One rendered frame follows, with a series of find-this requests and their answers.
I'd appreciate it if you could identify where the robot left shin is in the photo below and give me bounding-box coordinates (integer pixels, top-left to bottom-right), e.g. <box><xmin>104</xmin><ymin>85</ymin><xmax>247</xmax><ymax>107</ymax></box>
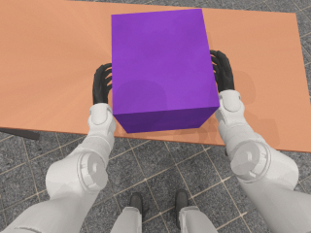
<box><xmin>122</xmin><ymin>207</ymin><xmax>140</xmax><ymax>214</ymax></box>

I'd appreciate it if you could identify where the robot right foot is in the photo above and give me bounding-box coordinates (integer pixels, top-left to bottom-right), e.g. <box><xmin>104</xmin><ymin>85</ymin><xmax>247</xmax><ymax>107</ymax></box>
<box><xmin>175</xmin><ymin>189</ymin><xmax>189</xmax><ymax>230</ymax></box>

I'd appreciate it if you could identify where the right robot forearm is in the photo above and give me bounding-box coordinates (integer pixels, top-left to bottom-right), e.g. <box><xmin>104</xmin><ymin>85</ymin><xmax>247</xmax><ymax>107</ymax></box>
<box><xmin>215</xmin><ymin>89</ymin><xmax>269</xmax><ymax>161</ymax></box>

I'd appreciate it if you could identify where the robot right upper arm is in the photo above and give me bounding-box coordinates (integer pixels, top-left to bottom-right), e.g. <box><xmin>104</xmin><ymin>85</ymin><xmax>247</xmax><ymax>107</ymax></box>
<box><xmin>230</xmin><ymin>141</ymin><xmax>311</xmax><ymax>233</ymax></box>

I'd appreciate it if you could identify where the right robot hand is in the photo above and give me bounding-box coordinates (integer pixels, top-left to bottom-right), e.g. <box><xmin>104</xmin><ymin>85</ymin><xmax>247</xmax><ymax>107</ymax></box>
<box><xmin>210</xmin><ymin>50</ymin><xmax>235</xmax><ymax>93</ymax></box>

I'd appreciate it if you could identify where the left robot forearm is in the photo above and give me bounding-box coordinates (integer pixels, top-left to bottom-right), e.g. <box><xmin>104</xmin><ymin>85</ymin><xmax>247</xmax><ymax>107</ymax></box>
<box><xmin>46</xmin><ymin>103</ymin><xmax>117</xmax><ymax>191</ymax></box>

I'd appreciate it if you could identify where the left robot hand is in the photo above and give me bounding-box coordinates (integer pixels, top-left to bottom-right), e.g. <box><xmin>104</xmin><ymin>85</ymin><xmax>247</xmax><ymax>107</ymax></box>
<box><xmin>92</xmin><ymin>63</ymin><xmax>113</xmax><ymax>105</ymax></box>

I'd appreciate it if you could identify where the robot left upper arm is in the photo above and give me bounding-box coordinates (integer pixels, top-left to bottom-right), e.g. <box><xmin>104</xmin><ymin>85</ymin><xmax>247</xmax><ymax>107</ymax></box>
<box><xmin>0</xmin><ymin>151</ymin><xmax>108</xmax><ymax>233</ymax></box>

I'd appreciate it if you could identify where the carton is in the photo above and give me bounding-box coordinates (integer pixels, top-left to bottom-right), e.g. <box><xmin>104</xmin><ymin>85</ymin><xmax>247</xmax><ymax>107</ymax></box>
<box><xmin>111</xmin><ymin>8</ymin><xmax>221</xmax><ymax>134</ymax></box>

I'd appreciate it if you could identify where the table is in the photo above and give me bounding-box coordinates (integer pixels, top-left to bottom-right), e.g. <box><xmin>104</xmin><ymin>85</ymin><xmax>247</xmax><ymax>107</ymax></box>
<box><xmin>0</xmin><ymin>0</ymin><xmax>311</xmax><ymax>156</ymax></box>

